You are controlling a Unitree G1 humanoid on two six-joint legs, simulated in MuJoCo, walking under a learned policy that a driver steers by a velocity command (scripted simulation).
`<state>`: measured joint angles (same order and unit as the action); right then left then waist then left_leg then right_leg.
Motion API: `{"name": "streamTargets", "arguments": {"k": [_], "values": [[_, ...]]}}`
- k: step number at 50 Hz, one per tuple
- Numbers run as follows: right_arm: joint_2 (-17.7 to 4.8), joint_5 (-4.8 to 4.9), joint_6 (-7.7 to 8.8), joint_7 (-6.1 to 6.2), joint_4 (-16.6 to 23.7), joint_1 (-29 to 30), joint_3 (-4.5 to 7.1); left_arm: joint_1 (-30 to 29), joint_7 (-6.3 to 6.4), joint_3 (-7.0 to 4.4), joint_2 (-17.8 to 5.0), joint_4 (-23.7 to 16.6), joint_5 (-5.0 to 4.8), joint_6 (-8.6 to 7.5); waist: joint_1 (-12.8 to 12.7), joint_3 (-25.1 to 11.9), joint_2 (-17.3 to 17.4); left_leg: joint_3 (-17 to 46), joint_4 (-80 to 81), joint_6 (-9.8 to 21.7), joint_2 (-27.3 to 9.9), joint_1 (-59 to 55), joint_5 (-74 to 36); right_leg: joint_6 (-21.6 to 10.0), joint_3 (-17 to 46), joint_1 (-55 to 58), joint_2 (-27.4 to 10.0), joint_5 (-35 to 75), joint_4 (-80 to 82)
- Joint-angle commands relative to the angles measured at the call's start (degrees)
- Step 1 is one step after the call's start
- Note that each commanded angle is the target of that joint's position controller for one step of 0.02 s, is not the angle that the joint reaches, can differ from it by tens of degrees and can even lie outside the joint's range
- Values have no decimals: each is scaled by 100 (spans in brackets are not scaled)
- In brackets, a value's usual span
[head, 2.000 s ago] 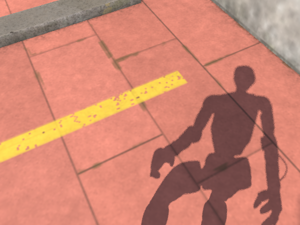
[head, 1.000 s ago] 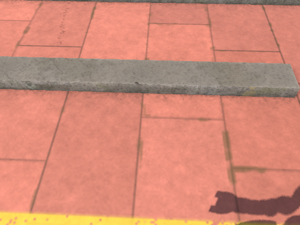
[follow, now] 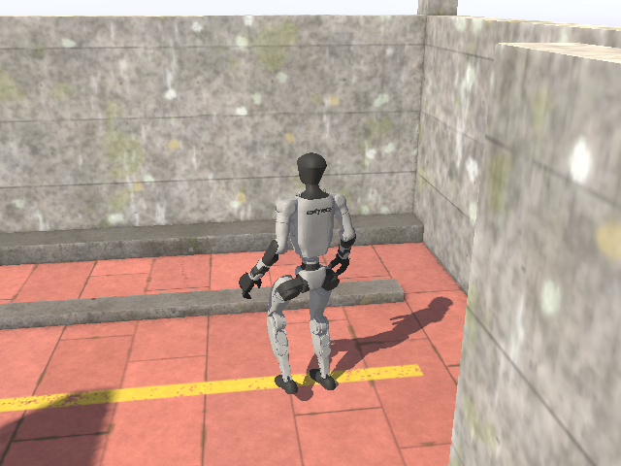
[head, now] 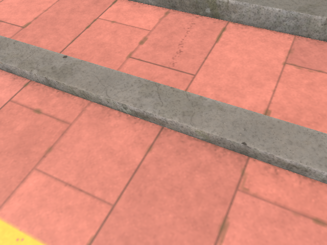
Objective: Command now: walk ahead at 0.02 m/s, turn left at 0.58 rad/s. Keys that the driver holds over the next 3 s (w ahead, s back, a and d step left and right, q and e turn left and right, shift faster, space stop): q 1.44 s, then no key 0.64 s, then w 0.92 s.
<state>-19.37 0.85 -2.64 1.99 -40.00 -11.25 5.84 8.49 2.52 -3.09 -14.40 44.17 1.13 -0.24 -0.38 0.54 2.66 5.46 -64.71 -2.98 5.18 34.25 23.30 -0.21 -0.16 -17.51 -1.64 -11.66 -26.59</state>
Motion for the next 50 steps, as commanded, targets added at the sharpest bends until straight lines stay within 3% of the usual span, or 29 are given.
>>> {"name": "streamTargets", "arguments": {"k": [1, 5, 9, 11, 12, 13, 14, 15, 16, 17, 18, 19, 21, 26, 29, 33, 36, 37, 38, 39, 40, 41, 42, 43, 46, 50], "values": [[-214, 57, -16, -7, 476, 52, 57, -200, 79, -196, -821, -414, -17, 0, -14, -290, -1139, -254, -125, -231, -341, 587, -311, -1050, 728, 993, -1210, 1771, 866], [-56, 22, 10, -112, 790, 392, -48, 11, 105, -318, -1097, -398, -49, 67, -230, -525, -1348, -502, 1167, -247, -649, -54, -224, -1170, 458, 1242, -1451, 1833, 815], [-221, 30, -26, -232, 884, 318, 7, 14, 8, -413, -1298, -404, -153, 56, -209, -554, -1460, -832, 2251, 20, -610, -913, -266, -1118, 300, 1074, -1657, 1787, 681], [-208, 27, -50, -286, 823, 55, 49, -88, -18, -431, -1325, -388, -257, 49, 0, -532, -1392, -972, 3281, 289, -517, -1483, -839, -891, 146, 950, -1644, 1618, 344], [-252, 17, -54, -279, 720, -183, 96, -4, -29, -408, -1210, -333, -291, 43, 93, -579, -1246, -1004, 3852, 468, -376, -2046, -1258, -646, -43, 699, -1515, 1365, -12], [-489, 15, -49, -224, 662, -433, 190, 310, -70, -353, -970, -212, -214, 30, 119, -668, -598, -488, 4253, 693, -597, -2936, -2137, -209, -465, 9, -1241, 626, -799], [-1219, -29, -31, -116, 775, -602, 341, 270, -136, -191, -513, -452, 121, 17, -18, -732, 1348, 1685, 4181, 1341, -2249, -3960, -4505, 392, -985, -1764, -486, -2256, -2809], [-1290, -226, 90, -172, 899, -594, 309, -263, -88, -246, -708, -715, 51, -32, 333, -957, 1389, 2436, 4352, 2387, -2874, -3409, -4620, 496, -88, -2387, 1, -2848, -3870], [-1072, -259, 199, -207, 863, -480, 252, -529, -46, -322, -959, -741, -90, -20, 401, -801, 805, 2005, 4477, 2274, -2507, -3204, -3977, 432, 232, -2426, -97, -2427, -4291], [-906, -179, 259, -187, 835, -158, 197, -469, -9, -357, -1000, -694, -128, 5, 198, -581, 630, 1568, 4471, 1909, -2139, -2996, -3516, 356, 328, -2457, -157, -1877, -4219], [-729, -79, 254, -151, 871, 107, 143, -350, 51, -376, -982, -564, -72, 32, 90, -564, 397, 1356, 4448, 1635, -1882, -2884, -3139, 358, 388, -2399, -210, -1489, -4093], [-658, -16, 231, -125, 895, 290, 99, -226, 77, -396, -1003, -553, -33, 55, -17, -531, 483, 1229, 4461, 1562, -1752, -2648, -3194, 394, 373, -2222, -159, -1208, -4073], [-593, -63, 213, -73, 911, 306, 55, -51, 43, -389, -917, -537, -57, 40, -96, -671, 543, 1171, 4489, 1580, -1605, -2494, -3163, 432, 345, -1930, -7, -852, -4086], [-713, -47, 181, 9, 877, 182, 97, -300, -7, -303, -720, -672, -78, -1, 54, -612, 559, 1531, 4465, 1584, -1495, -2560, -2271, 505, 456, -1738, 138, -661, -2646], [-789, -60, 144, -8, 905, 206, 127, -371, -69, -292, -725, -726, -103, -46, 115, -549, 619, 1876, 4427, 1629, -1473, -2316, -1893, 474, 503, -1321, 246, -844, -2020], [-812, -16, 93, -70, 937, 292, 138, -294, -161, -310, -767, -774, -157, -138, 127, -598, 672, 2383, 4249, 1611, -1404, -2309, -2233, 360, 528, -771, 402, -1029, -1254], [-750, 85, 31, -48, 982, 501, 119, 112, -228, -345, -770, -688, -157, -203, -170, -656, 612, 2428, 3897, 1295, -1083, -2134, -2338, 171, 405, 226, 400, -54, 327], [-579, 82, 28, -26, 993, 379, 76, 287, -212, -416, -1008, -661, -96, -198, -151, -788, 305, 2183, 3508, 1003, -819, -1641, -1576, -38, 751, 954, -182, 476, 565], [-282, 51, 49, -39, 1036, 74, 9, 144, -169, -506, -1510, -740, 19, -140, 189, -770, -1201, 1115, 2343, 599, -17, -624, 252, -687, 1963, 1493, -1418, 1505, 677], [-675, 34, 120, -37, 1075, 163, 139, 183, -187, -501, -1437, -757, 167, -136, 48, -592, -1916, 459, 1035, 291, 283, 53, 1467, -1581, 2968, 1165, -2209, 2106, 926], [-1022, -13, 135, -50, 960, 39, 269, -61, -156, -411, -1156, -881, 116, -151, 129, -511, -1361, 482, 54, 116, -76, 104, 1137, -1650, 2628, 1014, -2202, 2048, 881], [-1005, 22, 92, -55, 809, -50, 302, -313, -115, -347, -924, -936, 53, -136, 219, -414, -1078, 393, -287, 17, -150, 89, 763, -1371, 2029, 888, -1797, 1795, 802], [-848, 27, 20, -35, 695, -153, 280, -459, -85, -310, -824, -983, -27, -115, 244, -312, -966, 315, -546, -92, -190, 158, 453, -1148, 1575, 892, -1469, 1546, 749], [-700, 31, -31, -42, 680, -159, 240, -469, -56, -279, -786, -991, -79, -97, 186, -227, -976, 243, -751, -180, -220, 265, 223, -1116, 1317, 902, -1369, 1635, 745], [-382, 98, -39, -81, 862, 211, 119, -171, 13, -290, -877, -938, -17, -2, -61, -211, -1160, -199, -102, -323, -372, 329, -85, -1172, 758, 1186, -1190, 1730, 814], [-217, 27, -13, -166, 1048, 466, -1, -35, 0, -403, -1184, -892, -44, 73, -239, -458, -1301, -469, 1141, -301, -675, -258, 73, -1266, 500, 1398, -1455, 1921, 743]]}}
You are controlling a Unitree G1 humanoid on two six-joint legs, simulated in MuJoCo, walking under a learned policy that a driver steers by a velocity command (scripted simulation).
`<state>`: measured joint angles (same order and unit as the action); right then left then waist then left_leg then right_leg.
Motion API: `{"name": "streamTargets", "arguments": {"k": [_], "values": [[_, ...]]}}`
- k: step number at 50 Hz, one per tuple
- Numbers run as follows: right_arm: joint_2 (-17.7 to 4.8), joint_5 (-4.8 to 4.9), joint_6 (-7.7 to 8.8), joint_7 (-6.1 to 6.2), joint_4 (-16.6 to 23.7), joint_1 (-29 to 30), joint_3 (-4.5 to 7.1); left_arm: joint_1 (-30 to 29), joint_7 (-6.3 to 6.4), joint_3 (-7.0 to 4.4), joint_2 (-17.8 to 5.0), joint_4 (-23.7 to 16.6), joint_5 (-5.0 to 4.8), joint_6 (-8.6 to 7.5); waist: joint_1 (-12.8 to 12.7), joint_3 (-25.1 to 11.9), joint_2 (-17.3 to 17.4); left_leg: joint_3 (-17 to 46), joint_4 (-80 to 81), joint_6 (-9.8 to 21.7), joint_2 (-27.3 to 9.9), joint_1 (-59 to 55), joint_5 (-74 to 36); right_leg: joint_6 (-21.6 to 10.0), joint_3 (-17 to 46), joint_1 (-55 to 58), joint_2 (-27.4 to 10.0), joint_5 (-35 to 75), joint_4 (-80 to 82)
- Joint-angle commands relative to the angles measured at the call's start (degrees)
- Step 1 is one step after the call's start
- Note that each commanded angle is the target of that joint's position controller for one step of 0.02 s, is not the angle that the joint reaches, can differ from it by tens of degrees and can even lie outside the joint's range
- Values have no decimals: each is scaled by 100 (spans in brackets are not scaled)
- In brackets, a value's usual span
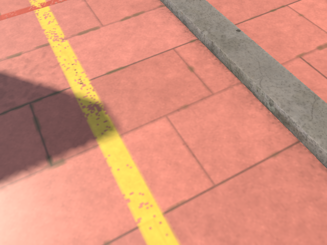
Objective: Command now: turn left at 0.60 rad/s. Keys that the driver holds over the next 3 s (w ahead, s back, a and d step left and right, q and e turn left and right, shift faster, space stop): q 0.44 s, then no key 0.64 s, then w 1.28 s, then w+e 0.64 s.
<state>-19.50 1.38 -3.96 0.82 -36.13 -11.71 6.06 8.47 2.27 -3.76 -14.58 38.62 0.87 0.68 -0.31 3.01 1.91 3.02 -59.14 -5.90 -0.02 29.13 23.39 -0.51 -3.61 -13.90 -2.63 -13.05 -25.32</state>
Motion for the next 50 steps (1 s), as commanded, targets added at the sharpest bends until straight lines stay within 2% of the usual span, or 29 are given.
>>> {"name": "streamTargets", "arguments": {"k": [1, 5, 6, 7, 8, 9, 10, 11, 13, 14, 16, 21, 24, 28, 30, 31, 32, 33, 34, 35, 36, 38, 39, 41, 42, 43, 44, 45, 50], "values": [[-213, -27, 120, -73, 673, 486, -31, -79, 0, -360, -1234, -339, -39, -10, -234, -732, -1263, -334, 868, 38, -166, -23, 57, -1232, 755, 914, -1394, 2119, 613], [-334, -4, 70, -162, 651, 224, 37, -120, -76, -396, -1338, -281, -196, -26, -82, -741, -1310, -617, 2120, 340, -82, -771, -377, -1055, 585, 777, -1540, 2004, 329], [-314, -6, 64, -180, 580, 11, 59, -193, -80, -391, -1319, -266, -260, -28, 74, -757, -1249, -733, 2778, 497, 6, -1177, -861, -883, 439, 640, -1489, 1855, 79], [-391, -16, 63, -158, 480, -243, 116, -45, -88, -352, -1161, -185, -284, -44, 161, -803, -1053, -702, 3350, 682, 138, -1798, -1311, -590, 207, 313, -1336, 1491, -346], [-751, -14, 85, -99, 463, -479, 236, 236, -124, -282, -886, -107, -169, -62, 156, -874, -103, 166, 3708, 961, -346, -2740, -2662, -87, -312, -581, -943, 445, -1418], [-1425, -57, 127, -5, 663, -481, 330, 196, -165, -115, -479, -396, 201, -68, -77, -871, 1767, 2337, 3515, 1798, -1939, -3458, -5011, 488, -538, -2354, -150, -2686, -3301], [-1289, -299, 275, -89, 695, -615, 285, -459, -90, -206, -808, -565, 42, -100, 505, -1257, 1347, 2795, 3796, 2668, -2312, -2841, -4447, 491, 450, -2587, 126, -2779, -4190], [-1119, -308, 382, -116, 624, -403, 213, -629, -47, -267, -1004, -570, -102, -76, 393, -928, 855, 2293, 3912, 2472, -1943, -2652, -3728, 409, 634, -2682, 17, -2288, -4471], [-762, -93, 407, -49, 604, 132, 97, -462, 30, -322, -1051, -396, -45, -30, 128, -664, 499, 1745, 3914, 1899, -1399, -2368, -2943, 347, 746, -2662, -106, -1358, -4211], [-723, -55, 382, -10, 620, 315, 56, -330, 34, -334, -1045, -371, -12, -16, 9, -656, 538, 1601, 3928, 1845, -1254, -2151, -3083, 393, 720, -2456, -34, -1038, -4222], [-662, -114, 357, 52, 626, 352, 11, -158, -3, -315, -934, -307, -38, -33, -63, -827, 589, 1506, 3941, 1858, -1109, -2070, -3149, 460, 683, -2196, 109, -661, -4221], [-760, -100, 318, 114, 547, 211, 42, -394, -24, -228, -750, -382, -54, -58, 86, -773, 592, 1806, 3877, 1866, -970, -2207, -2471, 565, 777, -2073, 252, -526, -2874], [-768, -128, 282, 96, 547, 277, 39, -381, -73, -205, -744, -369, -80, -88, 144, -771, 668, 2002, 3795, 1893, -981, -2027, -2137, 542, 781, -1670, 269, -656, -2281], [-695, -144, 239, 20, 477, 315, -22, -341, -154, -183, -744, -410, -126, -146, 216, -795, 719, 2247, 3571, 1912, -977, -1840, -2580, 432, 674, -1003, 298, -910, -1661], [-602, -111, 222, 8, 453, 439, -72, -186, -208, -163, -681, -392, -133, -191, 80, -811, 688, 2300, 3404, 1813, -874, -1827, -2807, 330, 614, -565, 313, -621, -894], [-504, -77, 215, 16, 447, 527, -114, -16, -236, -144, -606, -343, -105, -224, -79, -814, 641, 2233, 3316, 1655, -734, -1692, -2704, 239, 556, -96, 313, 22, -89], [-366, -92, 236, 26, 402, 380, -157, 56, -241, -144, -681, -346, -15, -252, -83, -843, 442, 2132, 3237, 1375, -549, -1442, -2215, 114, 759, 447, 62, 843, 345], [-161, -209, 274, 33, 375, 116, -217, 115, -213, -184, -1030, -434, 96, -254, 98, -990, -412, 1588, 2516, 997, -95, -1078, -1163, -191, 1555, 936, -830, 1990, 457], [-212, -165, 310, 41, 374, -41, -175, -142, -216, -166, -1129, -363, 189, -245, 439, -747, -1492, 835, 2278, 677, 445, -817, 212, -1037, 2330, 449, -1444, 2418, 528], [-479, -242, 325, 64, 313, 41, -117, -346, -212, -71, -763, -459, 118, -266, 300, -711, -1379, 676, 2008, 421, 243, -1024, 525, -1383, 2459, 220, -1579, 2060, 690], [-529, -205, 325, 67, 308, 222, -74, -380, -199, -45, -717, -441, 75, -274, 226, -640, -1295, 579, 1987, 347, 187, -1025, 292, -1262, 2283, 289, -1366, 1777, 640], [-268, -217, 276, 61, 236, 295, -117, -397, -160, -70, -850, -403, -46, -265, 189, -607, -1205, 474, 2492, 258, 64, -1135, -291, -930, 1924, 449, -1025, 1470, 480], [-122, -207, 264, 28, 170, 246, -159, -378, -147, -36, -801, -389, -59, -256, 227, -621, -1122, 433, 2873, 265, 20, -1446, -689, -771, 1702, 356, -869, 1500, 385], [-81, -217, 254, -21, 122, 244, -190, -138, -184, 2, -704, -357, -18, -259, 140, -649, -918, 467, 3246, 339, -27, -1922, -1600, -456, 1382, 206, -542, 1090, 251], [-210, -213, 247, -18, 152, 273, -171, -8, -223, 21, -683, -365, 13, -284, 34, -638, -702, 571, 3181, 430, -132, -2048, -2038, -320, 1278, 62, -400, 718, 192], [-328, -195, 244, -23, 40, 235, -125, 72, -251, 22, -697, -401, 12, -293, -85, -590, -299, 585, 3033, 590, -62, -1850, -1750, -204, 1015, 72, -199, 349, 197], [-198, -189, 257, -36, 53, 202, -140, -54, -258, 23, -746, -408, 15, -296, 40, -537, -366, 607, 3115, 657, -60, -1756, -1641, -149, 935, 107, -166, 192, 81], [-132, -210, 270, -33, 0, 172, -165, -118, -264, 46, -662, -444, 6, -293, 32, -517, -298, 658, 3207, 664, -106, -1737, -1625, -142, 867, 88, -133, 148, 25], [-117, -211, 340, 1, -107, 148, -178, -4, -257, 81, -557, -473, -11, -241, -37, -421, -2, 737, 3270, 650, -128, -1594, -1650, -125, 735, 147, -32, 308, -161]]}}
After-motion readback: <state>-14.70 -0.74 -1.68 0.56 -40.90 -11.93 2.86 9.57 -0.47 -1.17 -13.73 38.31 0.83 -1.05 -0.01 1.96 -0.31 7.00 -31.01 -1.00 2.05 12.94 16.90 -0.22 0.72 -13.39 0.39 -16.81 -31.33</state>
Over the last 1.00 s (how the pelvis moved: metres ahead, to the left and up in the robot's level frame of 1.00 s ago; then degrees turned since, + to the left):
-0.01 0.03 0.00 35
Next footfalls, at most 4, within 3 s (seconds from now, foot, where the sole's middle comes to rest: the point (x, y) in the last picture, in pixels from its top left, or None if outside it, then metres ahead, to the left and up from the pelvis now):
0.16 left None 0.00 0.17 -0.78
0.64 right None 0.09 -0.06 -0.78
1.72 right None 0.41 0.05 -0.78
2.30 left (93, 206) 0.61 0.37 -0.78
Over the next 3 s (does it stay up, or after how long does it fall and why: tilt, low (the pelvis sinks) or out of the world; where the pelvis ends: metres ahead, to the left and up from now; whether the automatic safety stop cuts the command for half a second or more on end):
stays up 0.88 0.28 -0.01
